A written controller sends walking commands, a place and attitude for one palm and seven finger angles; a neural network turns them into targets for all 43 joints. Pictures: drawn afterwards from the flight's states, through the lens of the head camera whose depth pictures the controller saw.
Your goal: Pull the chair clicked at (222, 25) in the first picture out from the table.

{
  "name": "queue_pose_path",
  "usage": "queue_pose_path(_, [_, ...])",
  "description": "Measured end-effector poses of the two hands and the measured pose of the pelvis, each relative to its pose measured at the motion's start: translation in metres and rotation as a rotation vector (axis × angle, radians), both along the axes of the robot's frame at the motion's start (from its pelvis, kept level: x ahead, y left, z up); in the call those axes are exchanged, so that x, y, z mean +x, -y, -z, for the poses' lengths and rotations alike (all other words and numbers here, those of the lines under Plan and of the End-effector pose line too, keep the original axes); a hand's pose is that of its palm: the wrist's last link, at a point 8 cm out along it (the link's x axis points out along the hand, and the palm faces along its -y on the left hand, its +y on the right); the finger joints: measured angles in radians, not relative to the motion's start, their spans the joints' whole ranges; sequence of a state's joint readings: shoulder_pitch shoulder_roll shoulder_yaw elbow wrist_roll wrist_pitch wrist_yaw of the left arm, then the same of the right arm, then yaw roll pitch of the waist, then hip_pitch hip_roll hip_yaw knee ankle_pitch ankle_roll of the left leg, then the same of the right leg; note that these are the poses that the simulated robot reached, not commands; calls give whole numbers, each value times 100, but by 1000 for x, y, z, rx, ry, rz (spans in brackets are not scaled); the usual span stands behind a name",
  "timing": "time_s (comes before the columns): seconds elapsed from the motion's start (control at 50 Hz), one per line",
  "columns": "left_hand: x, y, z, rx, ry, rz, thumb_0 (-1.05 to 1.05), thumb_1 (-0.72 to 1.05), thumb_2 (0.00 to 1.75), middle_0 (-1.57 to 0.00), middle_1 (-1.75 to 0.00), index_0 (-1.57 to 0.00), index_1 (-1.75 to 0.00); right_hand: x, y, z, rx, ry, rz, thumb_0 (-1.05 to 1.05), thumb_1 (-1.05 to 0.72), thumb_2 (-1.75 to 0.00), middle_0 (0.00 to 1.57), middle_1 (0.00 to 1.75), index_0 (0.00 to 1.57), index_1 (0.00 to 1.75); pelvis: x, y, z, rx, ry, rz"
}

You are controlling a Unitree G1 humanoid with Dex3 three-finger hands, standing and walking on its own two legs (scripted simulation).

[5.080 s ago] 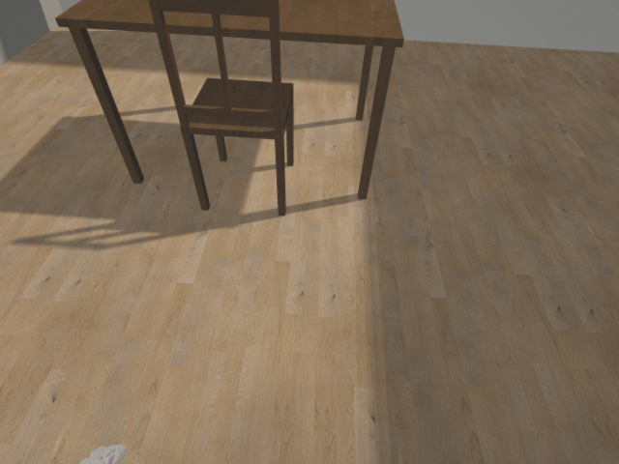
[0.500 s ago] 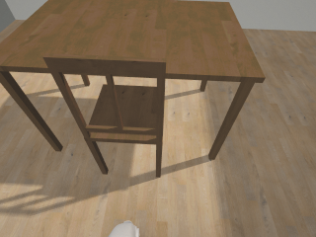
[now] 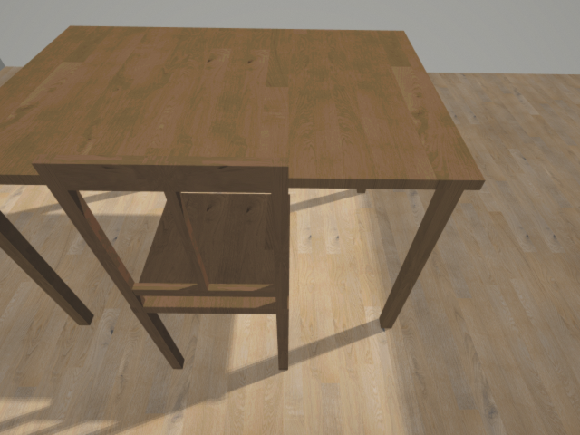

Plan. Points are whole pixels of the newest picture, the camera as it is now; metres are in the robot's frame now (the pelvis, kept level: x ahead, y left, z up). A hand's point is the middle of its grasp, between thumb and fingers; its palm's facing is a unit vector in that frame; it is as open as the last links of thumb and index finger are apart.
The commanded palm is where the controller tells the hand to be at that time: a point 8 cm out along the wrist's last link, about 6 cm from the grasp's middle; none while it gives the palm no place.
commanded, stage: come to a stop and stand still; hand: left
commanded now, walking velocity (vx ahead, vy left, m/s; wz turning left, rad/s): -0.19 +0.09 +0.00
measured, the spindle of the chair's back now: (190, 245) +0.46 +0.23 -0.08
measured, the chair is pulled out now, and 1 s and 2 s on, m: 0.00 0.00 0.00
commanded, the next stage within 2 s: look again from close up in 1.14 s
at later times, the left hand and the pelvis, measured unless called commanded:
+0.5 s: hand out of the picture -0.02 +0.22 -0.17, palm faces +0.12 -0.97 -0.20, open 7.4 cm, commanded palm none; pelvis -0.06 +0.03 +0.01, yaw +2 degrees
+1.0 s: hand out of the picture -0.12 +0.16 -0.17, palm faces +0.06 -0.99 -0.15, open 7.4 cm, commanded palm none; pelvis -0.10 +0.01 +0.01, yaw +1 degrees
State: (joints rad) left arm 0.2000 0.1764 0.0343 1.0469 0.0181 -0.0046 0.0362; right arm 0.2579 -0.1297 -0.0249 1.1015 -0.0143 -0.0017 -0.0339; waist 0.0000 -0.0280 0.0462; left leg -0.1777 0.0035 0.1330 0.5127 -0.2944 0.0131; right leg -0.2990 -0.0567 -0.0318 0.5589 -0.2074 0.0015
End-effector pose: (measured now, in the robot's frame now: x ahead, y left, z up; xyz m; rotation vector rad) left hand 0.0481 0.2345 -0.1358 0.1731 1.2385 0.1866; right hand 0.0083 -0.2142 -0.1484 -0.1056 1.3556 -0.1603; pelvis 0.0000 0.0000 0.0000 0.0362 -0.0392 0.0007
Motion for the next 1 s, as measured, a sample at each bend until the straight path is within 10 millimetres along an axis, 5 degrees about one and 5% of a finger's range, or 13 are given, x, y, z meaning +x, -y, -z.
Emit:
queue_pose_path(0.24, [-4, 9, -5, -2, 5, -26, 1, 91, 90, -21, -30, -21, -30, -6, 17, 0, -18, -53, -17, 0, -92, -90, 20, 29, 20, 30, -19, 4, -3, -21, -20, -42])
queue_pose_path(0.38, [-42, -18, 11, -36, -10, -60, 1, 91, 90, -21, -30, -21, -30, -20, 4, -12, -76, 21, -42, 0, -91, -90, 20, 29, 20, 30, -47, -18, 2, -20, -4, -40])
queue_pose_path(0.54, [-99, -32, 3, -31, -91, -91, 1, 91, 90, -20, -30, -20, -30, -41, -19, -20, -56, 14, -68, 1, -93, -90, 20, 29, 20, 30, -62, -27, -9, -28, -21, -35])
queue_pose_path(0.74, [-161, -5, -6, -28, -210, -65, 1, 91, 90, -20, -30, -20, -30, -68, -8, -7, -10, 12, -31, 1, -94, -90, 20, 29, 20, 30, -85, -19, -10, -26, -15, -21])
queue_pose_path(1.0, [-171, 25, 3, -89, -172, -52, 1, 91, 90, -20, -30, -20, -30, -129, -7, -11, 3, -94, -18, 0, -92, -90, 20, 29, 20, 30, -103, -6, -11, -32, 4, -24])
